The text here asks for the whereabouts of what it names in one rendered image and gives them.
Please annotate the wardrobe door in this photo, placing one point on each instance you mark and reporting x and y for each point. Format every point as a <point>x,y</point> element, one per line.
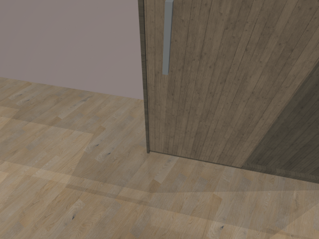
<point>234,66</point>
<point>292,142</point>

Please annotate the handle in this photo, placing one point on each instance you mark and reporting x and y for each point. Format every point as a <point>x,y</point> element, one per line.
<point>168,13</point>

